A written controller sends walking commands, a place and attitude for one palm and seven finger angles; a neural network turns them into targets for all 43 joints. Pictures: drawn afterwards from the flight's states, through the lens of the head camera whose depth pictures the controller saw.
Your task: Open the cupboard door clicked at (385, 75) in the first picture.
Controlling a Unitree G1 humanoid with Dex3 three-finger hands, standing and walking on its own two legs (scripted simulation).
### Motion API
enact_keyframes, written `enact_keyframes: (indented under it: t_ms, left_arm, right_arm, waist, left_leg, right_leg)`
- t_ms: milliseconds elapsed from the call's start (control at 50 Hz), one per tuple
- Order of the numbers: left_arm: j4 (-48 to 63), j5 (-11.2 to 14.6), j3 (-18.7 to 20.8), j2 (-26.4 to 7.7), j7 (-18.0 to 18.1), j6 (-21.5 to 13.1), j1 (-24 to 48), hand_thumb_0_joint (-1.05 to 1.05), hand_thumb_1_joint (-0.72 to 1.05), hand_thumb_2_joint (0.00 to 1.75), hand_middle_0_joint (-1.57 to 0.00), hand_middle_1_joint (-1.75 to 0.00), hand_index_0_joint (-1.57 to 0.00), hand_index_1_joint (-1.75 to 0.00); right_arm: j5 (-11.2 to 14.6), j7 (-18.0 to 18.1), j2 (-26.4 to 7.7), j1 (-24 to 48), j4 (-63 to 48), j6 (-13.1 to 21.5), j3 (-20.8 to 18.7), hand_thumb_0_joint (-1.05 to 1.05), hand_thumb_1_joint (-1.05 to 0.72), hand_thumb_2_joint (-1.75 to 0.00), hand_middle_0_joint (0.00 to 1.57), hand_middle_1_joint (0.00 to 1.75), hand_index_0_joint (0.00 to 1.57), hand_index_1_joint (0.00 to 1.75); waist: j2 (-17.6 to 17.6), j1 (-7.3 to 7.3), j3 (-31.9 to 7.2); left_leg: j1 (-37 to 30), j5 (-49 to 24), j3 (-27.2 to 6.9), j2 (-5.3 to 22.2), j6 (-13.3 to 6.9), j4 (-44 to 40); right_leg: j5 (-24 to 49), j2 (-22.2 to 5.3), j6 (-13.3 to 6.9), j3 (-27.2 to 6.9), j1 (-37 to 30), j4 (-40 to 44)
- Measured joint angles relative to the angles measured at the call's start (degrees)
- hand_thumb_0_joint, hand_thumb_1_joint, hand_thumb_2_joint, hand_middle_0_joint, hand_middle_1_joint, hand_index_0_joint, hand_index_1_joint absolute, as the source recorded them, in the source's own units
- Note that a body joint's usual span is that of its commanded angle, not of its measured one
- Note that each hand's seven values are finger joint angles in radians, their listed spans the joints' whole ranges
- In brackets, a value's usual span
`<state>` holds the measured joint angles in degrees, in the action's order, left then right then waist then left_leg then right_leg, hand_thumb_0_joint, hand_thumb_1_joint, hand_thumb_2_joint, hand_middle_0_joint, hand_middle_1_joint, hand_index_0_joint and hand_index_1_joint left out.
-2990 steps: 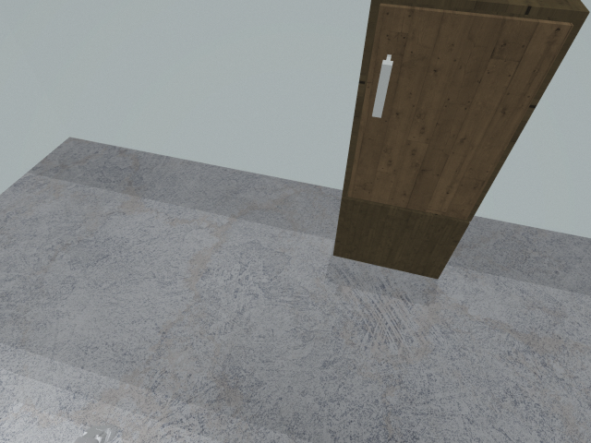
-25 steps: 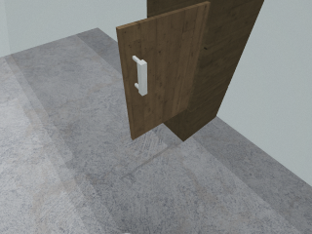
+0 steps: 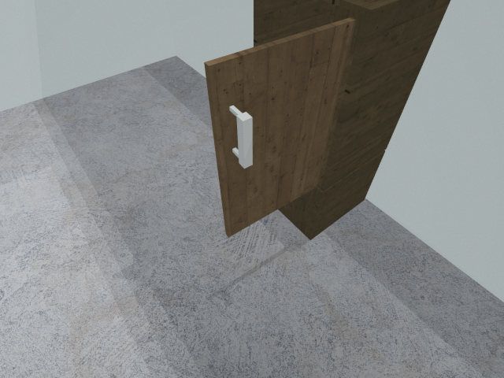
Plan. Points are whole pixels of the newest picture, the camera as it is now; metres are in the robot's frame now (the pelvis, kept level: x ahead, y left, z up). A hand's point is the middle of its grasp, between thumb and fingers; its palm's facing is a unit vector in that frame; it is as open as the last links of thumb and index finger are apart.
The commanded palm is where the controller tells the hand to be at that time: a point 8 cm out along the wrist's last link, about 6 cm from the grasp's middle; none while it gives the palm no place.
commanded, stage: let the arm hang, fingers relaxed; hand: left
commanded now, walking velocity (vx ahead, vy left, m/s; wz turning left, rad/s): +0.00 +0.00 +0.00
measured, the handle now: (240, 136) +0.60 +0.07 +0.03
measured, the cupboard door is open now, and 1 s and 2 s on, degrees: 87 87 87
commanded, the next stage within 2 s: look to check the result in 0.30 s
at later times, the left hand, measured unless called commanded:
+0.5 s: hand out of the picture +0.00 +0.17 -0.17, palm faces +0.02 -0.98 -0.20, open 7.4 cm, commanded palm none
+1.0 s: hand out of the picture +0.01 +0.17 -0.18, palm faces +0.02 -0.98 -0.18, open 7.4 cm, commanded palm none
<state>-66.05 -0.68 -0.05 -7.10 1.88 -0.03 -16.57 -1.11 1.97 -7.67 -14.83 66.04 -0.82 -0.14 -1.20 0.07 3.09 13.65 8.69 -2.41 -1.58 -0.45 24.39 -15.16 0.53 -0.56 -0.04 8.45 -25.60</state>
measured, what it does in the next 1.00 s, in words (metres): stands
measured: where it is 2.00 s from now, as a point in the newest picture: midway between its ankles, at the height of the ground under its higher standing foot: outside the picture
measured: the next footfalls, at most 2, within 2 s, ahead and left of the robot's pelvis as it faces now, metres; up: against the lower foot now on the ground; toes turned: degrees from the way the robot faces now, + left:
none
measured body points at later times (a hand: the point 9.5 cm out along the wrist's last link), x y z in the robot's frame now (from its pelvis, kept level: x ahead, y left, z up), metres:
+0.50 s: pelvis +0.01 +0.00 +0.00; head +0.02 -0.01 +0.45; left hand +0.00 +0.22 -0.16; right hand +0.01 -0.22 -0.16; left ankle +0.05 +0.11 -0.74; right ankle -0.01 -0.11 -0.74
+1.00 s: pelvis +0.02 +0.00 +0.00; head +0.03 +0.00 +0.45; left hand +0.01 +0.22 -0.16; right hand +0.02 -0.22 -0.16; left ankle +0.05 +0.11 -0.74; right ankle -0.01 -0.11 -0.74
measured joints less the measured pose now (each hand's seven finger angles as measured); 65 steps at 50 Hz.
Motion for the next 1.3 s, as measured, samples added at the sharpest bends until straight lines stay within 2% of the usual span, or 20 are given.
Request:
enact_keyframes:
  t_ms: [100, 460, 920, 1300]
  left_arm:
    - [0.2, -0.3, -0.2, 0.6, 0.1, -0.2, 0.8, 0.00, 0.91, 0.90, -0.20, -0.30, -0.20, -0.30]
    - [0.1, 0.0, 0.3, -1.3, 0.1, -0.4, 0.5, 0.00, 0.91, 0.90, -0.20, -0.30, -0.20, -0.30]
    - [0.4, 0.0, 0.2, -1.0, 0.0, -0.7, 1.1, 0.00, 0.91, 0.90, -0.20, -0.30, -0.20, -0.30]
    - [0.5, -0.1, 0.4, -3.2, -0.3, -0.8, 2.4, 0.00, 0.90, 0.90, -0.20, -0.30, -0.20, -0.30]
  right_arm:
    - [0.0, 0.0, -0.6, 0.5, -0.3, 0.4, -0.1, 0.02, -0.92, -0.90, 0.20, 0.30, 0.20, 0.30]
    - [0.1, -0.2, -0.5, 0.1, -0.2, 0.6, 0.1, 0.01, -0.92, -0.90, 0.20, 0.30, 0.20, 0.30]
    - [0.1, -0.1, -0.8, 1.1, 0.0, 0.8, 0.1, 0.01, -0.91, -0.90, 0.20, 0.30, 0.20, 0.30]
    - [0.2, -0.3, -2.3, 2.7, -0.3, 1.0, 0.0, 0.01, -0.91, -0.90, 0.20, 0.30, 0.20, 0.30]
  waist:
    - [0.7, 0.15, -0.7]
    - [0.5, 0.23, -0.2]
    - [1.2, 0.11, 0.2]
    - [1.0, 0.01, 0.5]
  left_leg:
    - [-0.3, 0.2, 0.2, 0.0, 0.0, -0.1]
    - [-1.1, 0.5, 0.3, 0.3, 0.1, -0.7]
    - [-1.9, 0.8, 0.1, 0.3, 0.1, -1.1]
    - [-2.4, 0.6, 0.1, 0.2, 0.1, -2.0]
  right_leg:
    - [-0.1, 0.0, 0.0, -0.2, -0.2, 0.0]
    - [0.0, 0.2, -0.1, -0.3, -1.2, 1.3]
    - [0.0, 0.2, -0.1, -0.2, -2.4, 2.4]
    - [0.2, 0.1, -0.1, -0.2, -2.9, 3.3]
